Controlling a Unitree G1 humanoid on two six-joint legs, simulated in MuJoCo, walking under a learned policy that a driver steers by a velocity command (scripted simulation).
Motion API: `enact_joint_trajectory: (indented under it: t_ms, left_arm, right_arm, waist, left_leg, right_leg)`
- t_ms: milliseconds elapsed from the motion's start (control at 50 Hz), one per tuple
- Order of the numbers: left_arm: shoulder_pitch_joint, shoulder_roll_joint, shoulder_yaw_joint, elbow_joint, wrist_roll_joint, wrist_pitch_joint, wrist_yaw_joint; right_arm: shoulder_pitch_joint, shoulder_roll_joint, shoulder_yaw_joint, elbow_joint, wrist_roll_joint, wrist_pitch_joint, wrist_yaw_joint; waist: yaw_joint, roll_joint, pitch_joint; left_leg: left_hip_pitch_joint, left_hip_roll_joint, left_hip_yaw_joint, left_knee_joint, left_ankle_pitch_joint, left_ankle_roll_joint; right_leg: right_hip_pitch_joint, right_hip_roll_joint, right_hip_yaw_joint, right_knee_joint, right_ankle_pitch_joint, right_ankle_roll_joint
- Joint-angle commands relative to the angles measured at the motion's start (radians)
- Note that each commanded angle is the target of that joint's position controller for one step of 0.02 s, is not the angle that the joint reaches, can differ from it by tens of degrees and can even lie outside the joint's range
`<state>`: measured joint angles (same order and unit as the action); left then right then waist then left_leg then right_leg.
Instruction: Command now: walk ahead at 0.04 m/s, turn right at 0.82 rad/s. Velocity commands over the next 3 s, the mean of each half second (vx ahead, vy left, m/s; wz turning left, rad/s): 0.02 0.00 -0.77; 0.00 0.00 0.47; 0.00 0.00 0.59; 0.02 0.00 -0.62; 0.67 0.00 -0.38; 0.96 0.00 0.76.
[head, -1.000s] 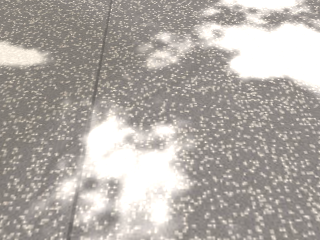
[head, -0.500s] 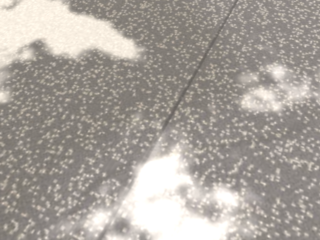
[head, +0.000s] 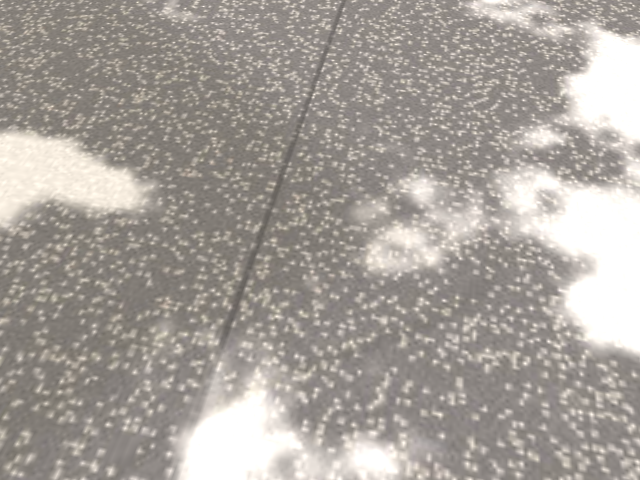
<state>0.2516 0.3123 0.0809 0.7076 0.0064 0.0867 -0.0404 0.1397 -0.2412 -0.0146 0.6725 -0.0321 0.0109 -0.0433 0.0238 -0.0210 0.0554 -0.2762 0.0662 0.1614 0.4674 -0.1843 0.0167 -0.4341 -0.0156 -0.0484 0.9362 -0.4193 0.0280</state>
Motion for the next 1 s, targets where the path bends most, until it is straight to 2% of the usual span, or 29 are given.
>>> enact_joint_trajectory:
  t_ms: [20, 60, 80, 100, 120, 140, 160, 180, 220, 240, 280, 380, 460, 520, 560, 580, 600, 620, 640, 680, 720, 760, 840, 900, 920, 940, 960, 980, 1000]
  left_arm:
    - [-0.006, 0.040, 0.006, -0.096, -0.007, -0.003, -0.017]
    - [-0.004, 0.045, 0.010, -0.109, -0.009, -0.007, -0.020]
    - [0.029, 0.052, 0.014, -0.098, -0.005, -0.013, -0.016]
    - [0.074, 0.108, 0.028, -0.082, 0.010, -0.025, -0.003]
    - [0.082, 0.296, 0.067, -0.115, 0.012, -0.035, 0.010]
    - [0.154, 0.295, 0.083, -0.114, 0.014, -0.032, 0.018]
    - [0.118, 0.257, 0.069, -0.106, 0.016, -0.029, 0.026]
    - [0.028, 0.220, 0.058, -0.120, 0.010, -0.022, 0.034]
    - [-0.075, 0.173, 0.044, -0.149, -0.003, -0.018, 0.041]
    - [-0.065, 0.163, 0.039, -0.148, -0.007, -0.020, 0.038]
    - [-0.027, 0.174, 0.044, -0.135, -0.009, -0.025, 0.034]
    - [0.018, 0.170, 0.040, -0.122, 0.005, -0.028, 0.041]
    - [0.014, 0.164, 0.030, -0.112, 0.016, -0.030, 0.040]
    - [-0.033, 0.108, 0.001, -0.101, 0.023, -0.035, 0.042]
    - [-0.064, 0.059, -0.030, -0.080, 0.016, -0.042, 0.051]
    - [-0.041, 0.065, -0.032, -0.066, 0.018, -0.047, 0.057]
    - [0.000, 0.071, -0.029, -0.063, 0.026, -0.052, 0.061]
    - [0.034, 0.090, -0.021, -0.070, 0.019, -0.051, 0.063]
    - [0.007, 0.113, -0.018, -0.061, 0.020, -0.047, 0.073]
    - [-0.080, 0.116, -0.011, -0.080, 0.013, -0.051, 0.070]
    - [-0.081, 0.087, -0.015, -0.086, 0.011, -0.048, 0.058]
    - [-0.084, 0.059, -0.023, -0.085, 0.008, -0.050, 0.058]
    - [-0.116, 0.048, -0.031, -0.103, 0.001, -0.057, 0.065]
    - [-0.053, 0.062, -0.028, -0.086, -0.004, -0.071, 0.079]
    - [-0.005, 0.065, -0.025, -0.071, -0.002, -0.077, 0.087]
    - [0.033, 0.097, -0.016, -0.057, 0.003, -0.083, 0.098]
    - [0.021, 0.189, 0.002, -0.070, 0.013, -0.084, 0.109]
    - [-0.099, 0.256, 0.010, -0.113, 0.026, -0.077, 0.102]
    - [-0.104, 0.184, -0.006, -0.108, 0.035, -0.075, 0.093]
  right_arm:
    - [0.013, -0.161, -0.057, -0.050, -0.005, -0.014, 0.011]
    - [0.021, -0.187, -0.072, -0.046, 0.005, -0.010, 0.023]
    - [0.032, -0.188, -0.077, -0.040, 0.012, -0.006, 0.029]
    - [0.076, -0.172, -0.079, -0.029, 0.011, 0.000, 0.037]
    - [0.075, -0.085, -0.055, -0.104, 0.010, 0.014, 0.039]
    - [-0.075, -0.124, -0.054, -0.137, -0.009, 0.030, 0.024]
    - [-0.065, -0.119, -0.053, -0.132, 0.006, 0.033, 0.022]
    - [-0.032, -0.132, -0.056, -0.108, 0.017, 0.024, 0.023]
    - [0.022, -0.161, -0.066, -0.069, -0.006, 0.013, 0.025]
    - [0.036, -0.164, -0.067, -0.060, -0.009, 0.015, 0.028]
    - [0.029, -0.148, -0.060, -0.060, -0.002, 0.020, 0.032]
    - [0.017, -0.148, -0.051, -0.052, 0.008, 0.026, 0.026]
    - [0.009, -0.148, -0.046, -0.050, 0.017, 0.024, 0.025]
    - [0.056, -0.132, -0.037, -0.023, 0.030, 0.025, 0.026]
    - [0.093, -0.081, -0.019, 0.005, 0.031, 0.024, 0.029]
    - [0.071, -0.091, -0.018, 0.000, 0.022, 0.017, 0.026]
    - [0.048, -0.172, -0.031, -0.019, 0.007, 0.005, 0.024]
    - [0.004, -0.270, -0.054, -0.034, 0.016, 0.002, 0.033]
    - [0.056, -0.257, -0.062, -0.010, 0.024, 0.004, 0.045]
    - [0.113, -0.250, -0.074, 0.012, 0.023, 0.009, 0.055]
    - [0.102, -0.247, -0.088, 0.015, 0.030, 0.017, 0.048]
    - [0.080, -0.235, -0.098, 0.003, 0.031, 0.028, 0.050]
    - [0.100, -0.236, -0.119, 0.000, 0.025, 0.042, 0.061]
    - [0.050, -0.245, -0.130, -0.015, 0.022, 0.044, 0.068]
    - [0.017, -0.242, -0.130, -0.023, 0.027, 0.045, 0.068]
    - [0.004, -0.221, -0.125, -0.032, 0.034, 0.041, 0.063]
    - [0.070, -0.153, -0.109, -0.035, 0.035, 0.035, 0.059]
    - [0.089, -0.161, -0.114, -0.033, 0.020, 0.034, 0.048]
    - [0.058, -0.245, -0.131, -0.026, -0.003, 0.037, 0.049]
  waist:
    - [-0.031, 0.211, -0.131]
    - [-0.017, 0.191, -0.136]
    - [0.007, 0.142, -0.138]
    - [0.025, -0.023, -0.104]
    - [-0.005, -0.355, -0.058]
    - [0.099, -0.196, -0.078]
    - [0.054, -0.146, -0.059]
    - [0.009, -0.112, -0.028]
    - [-0.025, -0.125, -0.070]
    - [-0.025, -0.100, -0.099]
    - [-0.012, -0.063, -0.115]
    - [0.024, -0.097, -0.116]
    - [0.026, -0.094, -0.109]
    - [0.003, -0.096, -0.123]
    - [-0.034, -0.075, -0.123]
    - [-0.029, -0.048, -0.101]
    - [0.002, 0.080, -0.094]
    - [0.044, 0.187, -0.069]
    - [0.004, 0.224, -0.072]
    - [-0.045, 0.207, -0.049]
    - [-0.027, 0.170, -0.052]
    - [-0.024, 0.147, -0.079]
    - [-0.053, 0.178, -0.117]
    - [-0.024, 0.197, -0.133]
    - [0.010, 0.193, -0.130]
    - [0.028, 0.160, -0.125]
    - [-0.011, -0.037, -0.140]
    - [-0.029, -0.197, -0.072]
    - [-0.036, -0.094, -0.040]
  left_leg:
    - [0.107, 0.257, -0.120, -0.087, 0.255, 0.149]
    - [0.090, 0.267, -0.084, -0.015, 0.212, 0.109]
    - [0.035, 0.248, -0.040, 0.069, 0.125, 0.057]
    - [-0.097, 0.183, 0.025, 0.251, -0.055, -0.021]
    - [-0.418, 0.000, 0.057, 0.500, -0.499, -0.117]
    - [-0.452, -0.030, -0.148, 0.634, -0.497, -0.104]
    - [-0.456, -0.017, -0.196, 0.664, -0.402, -0.092]
    - [-0.435, -0.002, -0.212, 0.638, -0.276, -0.080]
    - [-0.381, -0.022, -0.196, 0.649, -0.166, -0.077]
    - [-0.360, -0.033, -0.198, 0.656, -0.155, -0.078]
    - [-0.363, -0.045, -0.209, 0.612, -0.148, -0.081]
    - [-0.347, -0.060, -0.216, 0.467, -0.153, -0.072]
    - [-0.235, -0.076, -0.210, 0.379, -0.188, -0.045]
    - [-0.068, -0.072, -0.180, 0.254, -0.206, -0.020]
    - [0.128, -0.074, -0.173, 0.011, -0.069, -0.001]
    - [0.194, -0.067, -0.233, -0.102, 0.027, 0.014]
    - [0.193, 0.066, -0.426, -0.157, 0.090, 0.045]
    - [0.135, 0.197, -0.596, -0.156, 0.289, 0.148]
    - [0.081, 0.231, -0.668, -0.162, 0.323, 0.215]
    - [0.122, 0.175, -0.675, -0.166, 0.262, 0.218]
    - [0.136, 0.113, -0.626, -0.147, 0.260, 0.197]
    - [0.147, 0.056, -0.597, -0.134, 0.232, 0.177]
    - [0.152, 0.032, -0.673, -0.133, 0.127, 0.173]
    - [0.071, 0.005, -0.721, -0.124, 0.087, 0.129]
    - [0.005, -0.026, -0.714, -0.111, 0.023, 0.091]
    - [-0.097, -0.080, -0.679, -0.078, -0.112, 0.033]
    - [-0.216, -0.183, -0.538, 0.112, -0.326, -0.025]
    - [-0.337, -0.280, -0.322, 0.348, -0.372, -0.051]
    - [-0.300, -0.156, -0.305, 0.496, -0.322, -0.052]
  right_leg:
    - [0.081, 0.001, -0.035, -0.154, -0.015, -0.021]
    - [0.157, 0.019, -0.066, -0.294, 0.036, -0.042]
    - [0.244, 0.038, -0.059, -0.408, 0.114, -0.058]
    - [0.330, -0.026, 0.108, -0.568, 0.196, -0.085]
    - [0.382, -0.347, 0.600, -0.619, 0.549, -0.209]
    - [0.345, -0.356, 0.605, -0.612, 0.669, -0.314]
    - [0.328, -0.299, 0.519, -0.601, 0.590, -0.309]
    - [0.291, -0.224, 0.435, -0.607, 0.495, -0.269]
    - [0.284, -0.136, 0.367, -0.586, 0.547, -0.231]
    - [0.291, -0.128, 0.365, -0.575, 0.585, -0.228]
    - [0.318, -0.119, 0.394, -0.563, 0.577, -0.229]
    - [0.356, -0.129, 0.465, -0.553, 0.536, -0.243]
    - [0.301, -0.129, 0.498, -0.534, 0.598, -0.244]
    - [0.246, -0.126, 0.460, -0.529, 0.644, -0.223]
    - [0.179, -0.106, 0.414, -0.531, 0.521, -0.180]
    - [0.136, -0.082, 0.391, -0.518, 0.408, -0.139]
    - [0.122, -0.012, 0.320, -0.413, 0.273, -0.098]
    - [0.088, 0.114, 0.180, -0.364, 0.075, -0.061]
    - [0.123, 0.108, 0.127, -0.323, -0.018, -0.049]
    - [0.022, 0.126, 0.123, -0.146, -0.087, -0.033]
    - [-0.032, 0.105, 0.142, -0.049, -0.067, -0.010]
    - [-0.035, 0.107, 0.126, -0.071, -0.043, 0.010]
    - [0.007, 0.120, 0.125, -0.203, -0.030, 0.009]
    - [0.159, 0.142, 0.126, -0.382, 0.013, -0.018]
    - [0.259, 0.142, 0.121, -0.509, 0.083, -0.029]
    - [0.377, 0.081, 0.159, -0.639, 0.132, -0.046]
    - [0.465, -0.162, 0.388, -0.752, -0.030, -0.097]
    - [0.339, -0.357, 0.611, -0.805, -0.063, -0.188]
    - [0.261, -0.357, 0.515, -0.754, 0.116, -0.226]
